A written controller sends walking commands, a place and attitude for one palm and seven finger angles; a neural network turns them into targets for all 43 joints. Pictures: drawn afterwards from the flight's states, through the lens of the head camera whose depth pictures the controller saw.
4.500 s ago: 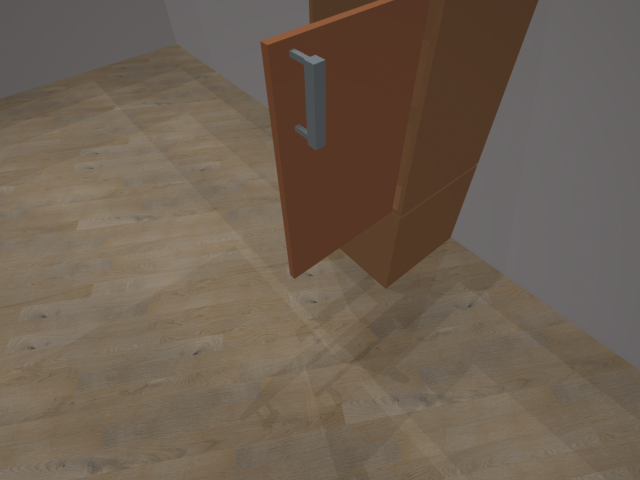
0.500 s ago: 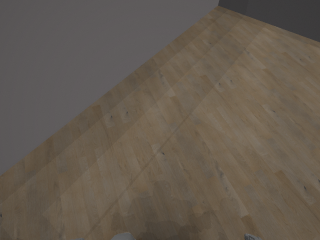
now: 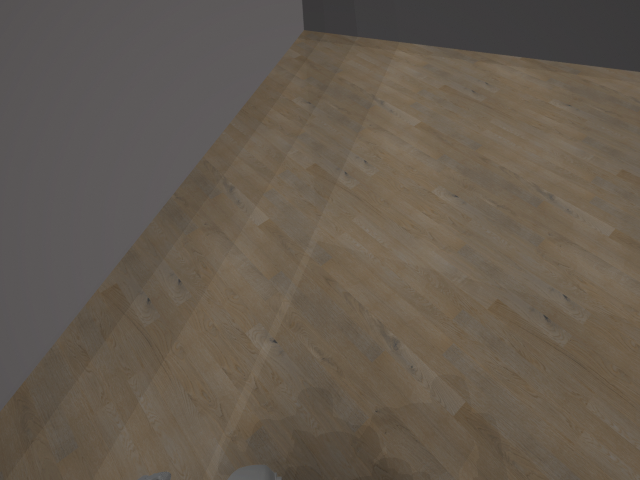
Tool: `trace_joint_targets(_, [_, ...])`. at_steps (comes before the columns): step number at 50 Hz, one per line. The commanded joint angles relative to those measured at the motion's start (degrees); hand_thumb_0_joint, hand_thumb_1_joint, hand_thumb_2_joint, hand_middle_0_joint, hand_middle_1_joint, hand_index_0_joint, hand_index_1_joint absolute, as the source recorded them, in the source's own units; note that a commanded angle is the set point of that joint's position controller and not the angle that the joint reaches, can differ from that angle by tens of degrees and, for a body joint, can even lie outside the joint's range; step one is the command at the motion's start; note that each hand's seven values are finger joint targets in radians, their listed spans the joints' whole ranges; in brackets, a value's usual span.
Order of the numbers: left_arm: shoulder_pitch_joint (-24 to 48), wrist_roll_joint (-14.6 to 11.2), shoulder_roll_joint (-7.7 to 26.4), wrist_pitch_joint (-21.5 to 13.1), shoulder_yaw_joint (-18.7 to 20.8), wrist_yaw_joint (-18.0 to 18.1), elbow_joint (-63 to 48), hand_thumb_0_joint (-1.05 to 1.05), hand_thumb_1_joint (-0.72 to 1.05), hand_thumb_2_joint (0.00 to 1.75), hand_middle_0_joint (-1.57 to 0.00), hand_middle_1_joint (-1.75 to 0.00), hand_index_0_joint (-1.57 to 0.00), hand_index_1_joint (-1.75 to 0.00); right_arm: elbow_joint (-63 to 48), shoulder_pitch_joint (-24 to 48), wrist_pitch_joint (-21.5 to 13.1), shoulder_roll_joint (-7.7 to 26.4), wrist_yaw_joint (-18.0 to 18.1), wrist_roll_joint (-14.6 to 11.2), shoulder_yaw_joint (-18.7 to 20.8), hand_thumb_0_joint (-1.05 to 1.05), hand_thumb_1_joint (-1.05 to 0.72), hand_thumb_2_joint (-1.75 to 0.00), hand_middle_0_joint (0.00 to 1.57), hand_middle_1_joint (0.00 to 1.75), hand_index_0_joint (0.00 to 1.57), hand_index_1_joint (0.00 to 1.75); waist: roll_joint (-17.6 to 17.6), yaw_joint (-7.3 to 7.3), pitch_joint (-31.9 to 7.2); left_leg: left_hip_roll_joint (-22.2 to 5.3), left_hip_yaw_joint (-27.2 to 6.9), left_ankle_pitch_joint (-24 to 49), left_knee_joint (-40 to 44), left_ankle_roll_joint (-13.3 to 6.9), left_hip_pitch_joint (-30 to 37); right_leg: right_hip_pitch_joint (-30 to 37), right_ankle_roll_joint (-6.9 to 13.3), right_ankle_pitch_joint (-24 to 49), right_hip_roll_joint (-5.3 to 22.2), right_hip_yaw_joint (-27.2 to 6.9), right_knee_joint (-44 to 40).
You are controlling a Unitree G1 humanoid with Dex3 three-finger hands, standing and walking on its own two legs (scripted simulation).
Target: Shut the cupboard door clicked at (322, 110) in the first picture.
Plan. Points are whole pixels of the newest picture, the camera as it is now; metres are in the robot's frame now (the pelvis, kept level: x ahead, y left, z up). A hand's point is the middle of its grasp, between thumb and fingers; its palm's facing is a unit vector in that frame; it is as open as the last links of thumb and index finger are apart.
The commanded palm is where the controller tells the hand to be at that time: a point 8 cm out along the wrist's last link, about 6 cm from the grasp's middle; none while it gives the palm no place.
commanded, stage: walk around to get in front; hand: left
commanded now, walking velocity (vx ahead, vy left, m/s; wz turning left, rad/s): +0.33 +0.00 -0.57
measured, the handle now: out of the picture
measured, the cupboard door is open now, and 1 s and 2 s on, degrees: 90 90 90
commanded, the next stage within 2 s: walk to a spot facing it in 1.02 s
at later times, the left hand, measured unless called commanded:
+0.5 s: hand (236, 350) +0.33 +0.17 -0.15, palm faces -0.30 -0.94 -0.17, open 7.4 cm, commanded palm none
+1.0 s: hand (309, 280) +0.48 +0.06 -0.16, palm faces -0.35 -0.92 -0.19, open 7.2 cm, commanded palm none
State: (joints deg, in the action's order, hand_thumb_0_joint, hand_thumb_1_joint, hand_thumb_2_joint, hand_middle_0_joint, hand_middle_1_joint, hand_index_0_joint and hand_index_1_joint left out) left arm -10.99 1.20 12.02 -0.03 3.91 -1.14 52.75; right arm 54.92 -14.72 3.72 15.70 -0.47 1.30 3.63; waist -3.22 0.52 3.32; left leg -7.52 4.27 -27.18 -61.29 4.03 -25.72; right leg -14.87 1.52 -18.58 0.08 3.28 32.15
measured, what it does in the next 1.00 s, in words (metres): walks ahead, turning right: left foot, then right foot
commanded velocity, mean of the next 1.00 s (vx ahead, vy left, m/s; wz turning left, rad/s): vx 0.36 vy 0.00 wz -0.29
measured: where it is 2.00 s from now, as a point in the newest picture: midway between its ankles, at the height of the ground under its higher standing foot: (403, 342)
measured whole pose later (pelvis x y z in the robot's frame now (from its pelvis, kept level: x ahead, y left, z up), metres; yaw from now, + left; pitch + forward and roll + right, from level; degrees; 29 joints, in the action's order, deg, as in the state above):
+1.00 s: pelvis +0.39 -0.11 +0.01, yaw -24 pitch +2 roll -1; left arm -15.8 1.1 11.3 -3.9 3.4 -0.4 61.8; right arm 57.1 -9.9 -1.2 9.9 -1.5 1.3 2.6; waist -0.1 -0.1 1.7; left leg -7.1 5.8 -13.6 -39.9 3.0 -28.5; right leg -4.6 2.7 -16.5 -2.4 5.2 19.5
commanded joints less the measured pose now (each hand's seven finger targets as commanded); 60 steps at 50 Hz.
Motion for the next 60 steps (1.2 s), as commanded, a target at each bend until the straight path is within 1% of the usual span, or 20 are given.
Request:
trace_joint_targets(1, [-2.4,0.1,10.8,-2.3,2.5,1.1,-2.0,0.00,0.90,0.90,-0.20,-0.30,-0.20,-0.30,-8.1,7.2,-3.8,3.2,-0.7,0.2,1.1,0.00,-0.90,-0.90,0.20,0.30,0.20,0.30,12.5,-1.09,-0.1,0.1,-2.0,8.7,2.9,1.2,-9.2,4.7,8.7,2.0,13.2,-17.5,-20.3])
trace_joint_targets(7, [-5.1,0.3,12.5,-2.6,3.0,0.2,0.4,0.00,0.90,0.90,-0.20,-0.30,-0.20,-0.30,-8.7,8.5,-5.8,1.3,-0.7,-0.2,0.6,0.00,-0.90,-0.90,0.20,0.30,0.20,0.30,11.5,-2.35,-2.5,4.4,0.7,9.7,22.5,0.8,-0.2,6.9,8.8,4.5,11.7,-18.7,-16.6])
trace_joint_targets(10, [-2.3,0.1,11.2,-2.4,2.9,0.0,0.4,0.00,0.90,0.90,-0.20,-0.30,-0.20,-0.30,-6.3,1.5,-7.0,3.2,0.2,-0.3,1.1,0.00,-0.90,-0.90,0.20,0.30,0.20,0.30,8.9,1.74,-3.3,5.5,1.6,14.3,33.7,0.1,17.2,-3.2,6.0,1.5,8.6,-17.2,-10.3])
trace_joint_targets(11, [-1.5,0.0,8.4,-2.3,2.4,-0.3,-0.2,0.00,0.90,0.90,-0.20,-0.30,-0.20,-0.30,-3.9,-5.5,-7.5,6.6,1.1,0.0,1.7,0.00,-0.90,-0.90,0.20,0.30,0.20,0.30,1.4,4.96,-6.1,1.4,-2.7,11.2,37.2,-1.1,28.5,-9.4,3.7,2.0,4.4,-13.7,0.0])
trace_joint_targets(12, [-3.6,-0.8,4.2,-2.2,1.6,-0.8,-1.2,0.00,0.90,0.90,-0.20,-0.30,-0.20,-0.30,-2.4,-13.2,-8.0,13.4,1.7,1.4,3.3,0.00,-0.90,-0.90,0.20,0.30,0.20,0.30,-16.1,7.39,-11.9,-16.2,-24.8,1.9,42.5,-7.2,38.5,-21.2,-0.1,-11.6,-3.4,-4.1,19.9])
trace_joint_targets(13, [0.0,-0.3,4.8,-2.5,1.4,-0.7,-3.2,0.00,0.90,0.90,-0.20,-0.30,-0.20,-0.30,-1.9,-17.1,-7.6,13.9,2.1,1.5,2.9,0.00,-0.90,-0.90,0.20,0.30,0.20,0.30,-14.1,8.63,-11.2,-23.4,-34.7,-1.6,48.4,-12.2,36.0,-25.4,0.1,-15.9,-2.3,-5.5,33.9])
trace_joint_targets(15, [3.0,0.6,5.2,-2.7,1.6,-1.1,-2.9,0.00,0.90,0.90,-0.20,-0.30,-0.20,-0.30,-3.8,-10.1,-7.7,9.0,1.7,1.3,1.6,0.00,-0.90,-0.90,0.20,0.30,0.20,0.30,-2.2,5.21,-3.0,-20.9,-27.3,3.6,48.7,-13.0,24.6,-27.9,0.1,-7.5,3.8,-6.3,42.4])
trace_joint_targets(21, [3.4,0.7,0.9,-0.7,0.5,-2.8,-2.2,0.00,0.90,0.90,-0.20,-0.30,-0.20,-0.30,-0.9,-8.8,-8.9,3.7,2.2,0.7,0.2,0.00,-0.90,-0.90,0.20,0.30,0.20,0.30,-7.9,1.29,-3.0,-11.3,-0.1,28.8,47.4,-7.9,23.4,-23.1,-1.9,3.8,5.7,-1.4,28.0])
trace_joint_targets(28, [10.7,0.7,1.4,-0.6,0.4,-2.5,-4.2,0.00,0.90,0.90,-0.20,-0.30,-0.20,-0.30,1.5,-10.8,-7.5,4.2,1.1,1.3,0.4,0.00,-0.90,-0.90,0.20,0.30,0.20,0.30,-4.1,2.02,1.7,-13.0,5.1,24.6,48.1,-8.1,19.5,-12.8,-0.4,6.1,3.6,3.7,8.5])
trace_joint_targets(31, [-4.0,0.9,5.1,-1.8,1.6,-1.6,0.4,0.00,0.90,0.90,-0.20,-0.30,-0.20,-0.30,1.8,-8.2,-7.2,4.9,1.0,0.7,0.1,0.00,-0.90,-0.90,0.20,0.30,0.20,0.30,2.6,-5.87,-5.6,-9.3,9.6,41.1,27.3,-5.3,14.8,11.2,2.7,6.3,-0.4,5.2,0.2])
trace_joint_targets(32, [-14.0,1.2,11.1,-2.6,3.2,-0.7,3.5,0.00,0.90,0.90,-0.20,-0.30,-0.20,-0.30,0.8,-7.2,-7.3,2.9,0.3,-0.3,-0.4,0.00,-0.90,-0.90,0.20,0.30,0.20,0.30,12.9,-10.37,-12.0,-4.1,13.0,30.2,9.7,-3.0,1.9,27.4,6.3,0.1,9.7,-7.6,-4.4])
trace_joint_targets(33, [-18.6,0.2,16.8,-2.8,4.4,0.3,4.6,0.00,0.90,0.90,-0.20,-0.30,-0.20,-0.30,-1.6,-6.8,-7.3,-0.3,0.4,-1.1,-1.0,0.00,-0.90,-0.90,0.20,0.30,0.20,0.30,24.4,-10.48,-16.0,4.5,7.9,-7.3,-9.7,-0.5,-12.0,32.6,12.6,1.5,25.3,-35.1,-14.3])
trace_joint_targets(35, [-9.2,-1.1,14.3,-2.1,3.4,1.2,3.0,0.00,0.90,0.90,-0.20,-0.30,-0.20,-0.30,-1.5,-2.9,-6.9,1.1,0.3,-0.9,-0.2,0.00,-0.90,-0.90,0.20,0.30,0.20,0.30,10.2,-6.16,-5.9,-1.8,-1.2,0.4,-14.5,-1.9,-15.2,19.9,13.3,-4.0,24.6,-29.2,-19.1])
trace_joint_targets(39, [-1.0,-0.4,5.6,-3.7,0.7,1.3,1.9,0.00,0.90,0.90,-0.20,-0.30,-0.20,-0.30,2.5,-6.7,-5.1,-1.6,0.4,0.4,-0.5,0.00,-0.90,-0.90,0.20,0.30,0.20,0.30,10.6,1.06,-2.2,-3.2,-1.5,8.5,-0.6,-0.4,-3.8,2.4,8.4,12.6,15.3,-10.6,-20.6])
trace_joint_targets(48, [-8.3,-0.1,6.1,-5.2,0.7,0.9,7.5,0.00,0.90,0.90,-0.20,-0.30,-0.20,-0.30,-1.2,5.9,-6.4,-3.0,-1.2,0.1,-0.5,0.00,-0.90,-0.90,0.20,0.30,0.20,0.30,9.0,-1.90,-1.1,0.9,1.6,14.2,23.4,-1.0,-4.3,12.2,8.8,19.5,14.4,-9.4,-19.2])
trace_joint_targets(52, [-7.3,-0.4,6.7,-5.0,0.7,1.0,8.5,0.00,0.90,0.90,-0.20,-0.30,-0.20,-0.30,1.5,-0.3,-7.4,-0.5,-0.5,0.4,0.0,0.00,-0.90,-0.90,0.20,0.30,0.20,0.30,6.5,2.84,-2.2,4.4,4.3,18.1,33.8,-3.1,13.5,6.5,5.5,27.3,11.5,-5.4,-7.6])
trace_joint_targets(53, [-7.4,-0.5,5.1,-4.9,0.4,0.9,7.8,0.00,0.90,0.90,-0.20,-0.30,-0.20,-0.30,3.6,-7.7,-7.8,3.1,0.0,0.8,0.9,0.00,-0.90,-0.90,0.20,0.30,0.20,0.30,-0.1,5.72,-5.9,-0.1,-2.3,18.5,35.8,-5.7,26.4,-1.8,3.2,24.7,8.0,-3.0,4.9])
trace_joint_targets(54, [-10.1,-1.0,2.3,-4.8,-0.2,0.5,6.7,0.00,0.90,0.90,-0.20,-0.30,-0.20,-0.30,5.2,-15.4,-8.0,9.2,0.7,1.7,2.3,0.00,-0.90,-0.90,0.20,0.30,0.20,0.30,-11.8,7.22,-13.3,-15.2,-21.6,18.0,38.8,-12.4,38.8,-14.3,0.3,2.4,0.8,3.1,23.1])
trace_joint_targets(55, [-5.8,-0.7,3.0,-5.0,-0.7,0.5,4.5,0.00,0.90,0.90,-0.20,-0.30,-0.20,-0.30,5.5,-18.2,-7.2,10.0,1.2,1.2,2.2,0.00,-0.90,-0.90,0.20,0.30,0.20,0.30,-11.2,8.49,-12.8,-21.1,-29.0,20.4,43.6,-16.9,38.9,-20.3,0.6,-12.7,-0.6,-1.2,36.8])
trace_joint_targets(60, [-5.6,0.3,-0.4,-2.5,-0.8,0.4,6.5,0.00,0.90,0.90,-0.20,-0.30,-0.20,-0.30,3.8,-4.6,-8.3,0.4,2.2,0.0,-0.9,0.00,-0.90,-0.90,0.20,0.30,0.20,0.30,-2.8,-0.21,0.1,-10.7,-9.2,42.3,46.7,-11.9,14.7,-15.4,-3.1,0.2,6.6,-2.7,31.7])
